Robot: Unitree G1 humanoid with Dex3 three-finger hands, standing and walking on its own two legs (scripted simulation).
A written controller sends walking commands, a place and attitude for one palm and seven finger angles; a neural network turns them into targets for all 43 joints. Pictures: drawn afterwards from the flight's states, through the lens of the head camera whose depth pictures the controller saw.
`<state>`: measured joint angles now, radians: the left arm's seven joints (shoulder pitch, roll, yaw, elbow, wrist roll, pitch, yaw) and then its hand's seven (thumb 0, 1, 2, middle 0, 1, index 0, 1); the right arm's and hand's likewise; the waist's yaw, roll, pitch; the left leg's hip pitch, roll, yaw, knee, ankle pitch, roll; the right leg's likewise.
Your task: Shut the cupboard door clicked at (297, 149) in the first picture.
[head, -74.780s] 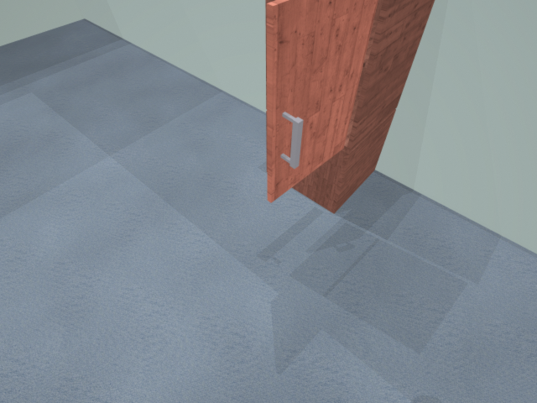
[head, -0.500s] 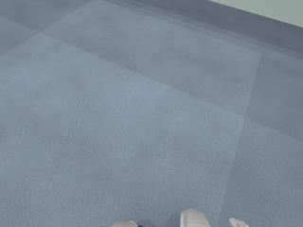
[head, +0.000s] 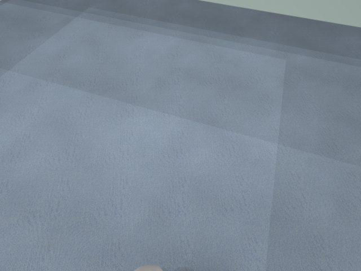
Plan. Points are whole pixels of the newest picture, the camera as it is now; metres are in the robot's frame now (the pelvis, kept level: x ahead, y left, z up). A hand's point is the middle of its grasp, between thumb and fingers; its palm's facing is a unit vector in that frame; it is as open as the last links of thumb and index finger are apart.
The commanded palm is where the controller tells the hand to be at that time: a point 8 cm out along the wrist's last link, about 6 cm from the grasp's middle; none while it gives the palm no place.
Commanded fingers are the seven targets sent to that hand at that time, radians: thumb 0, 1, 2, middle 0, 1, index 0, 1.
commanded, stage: turn to face it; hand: left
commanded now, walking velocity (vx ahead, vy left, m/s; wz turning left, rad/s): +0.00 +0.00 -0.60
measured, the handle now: out of the picture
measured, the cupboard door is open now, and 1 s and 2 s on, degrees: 10 10 10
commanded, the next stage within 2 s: none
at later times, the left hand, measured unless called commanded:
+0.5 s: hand (89, 239) +0.20 +0.25 -0.15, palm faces -0.21 -0.95 -0.23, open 7.4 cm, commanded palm none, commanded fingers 0.00 0.90 0.90 -0.20 -0.30 -0.20 -0.30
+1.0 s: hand (133, 218) +0.26 +0.15 -0.15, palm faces -0.55 -0.81 -0.21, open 7.4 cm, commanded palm none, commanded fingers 0.00 0.90 0.90 -0.20 -0.30 -0.20 -0.30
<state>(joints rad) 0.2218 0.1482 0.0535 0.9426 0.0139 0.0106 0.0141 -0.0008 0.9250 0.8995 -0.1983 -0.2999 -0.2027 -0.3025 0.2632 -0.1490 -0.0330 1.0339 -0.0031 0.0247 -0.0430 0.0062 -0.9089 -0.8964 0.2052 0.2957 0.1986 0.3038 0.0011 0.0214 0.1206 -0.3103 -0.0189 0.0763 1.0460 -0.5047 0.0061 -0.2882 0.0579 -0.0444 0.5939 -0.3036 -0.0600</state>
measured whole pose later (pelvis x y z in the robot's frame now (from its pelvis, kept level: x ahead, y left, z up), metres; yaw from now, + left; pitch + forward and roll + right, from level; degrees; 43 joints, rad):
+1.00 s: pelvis +0.08 +0.04 +0.01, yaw -35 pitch +2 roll +0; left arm 0.19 0.21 0.06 0.88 0.02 0.05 -0.01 0.01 0.90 0.90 -0.20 -0.30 -0.20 -0.30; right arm 0.17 -0.24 -0.04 0.87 -0.01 0.04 -0.02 0.01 -0.91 -0.90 0.20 0.30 0.20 0.30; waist 0.00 -0.02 0.09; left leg -0.43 0.05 0.03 0.81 -0.40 -0.08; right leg -0.28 0.02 0.08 0.54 -0.28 0.00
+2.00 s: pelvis +0.11 +0.01 +0.02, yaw -71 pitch +2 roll -2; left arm 0.17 0.27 0.10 0.90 0.02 0.08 -0.04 0.01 0.91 0.90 -0.20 -0.30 -0.20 -0.30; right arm 0.19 -0.20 0.00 0.85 -0.03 0.01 -0.03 0.00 -0.91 -0.90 0.21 0.30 0.20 0.30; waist 0.01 -0.03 0.08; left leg -0.24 0.09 0.12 0.50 -0.29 0.00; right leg -0.50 0.01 0.00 1.10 -0.47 0.05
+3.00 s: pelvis +0.08 -0.07 +0.01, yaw -97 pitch +1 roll -1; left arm 0.20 0.23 0.07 0.96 0.02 0.06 -0.05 0.01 0.91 0.90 -0.19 -0.30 -0.20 -0.30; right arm 0.27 -0.21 -0.02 0.96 -0.03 0.02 -0.02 0.00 -0.91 -0.90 0.21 0.30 0.20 0.30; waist -0.02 0.04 0.04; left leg -0.24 0.12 0.15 0.56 -0.34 -0.03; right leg -0.27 0.00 -0.06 0.63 -0.40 0.00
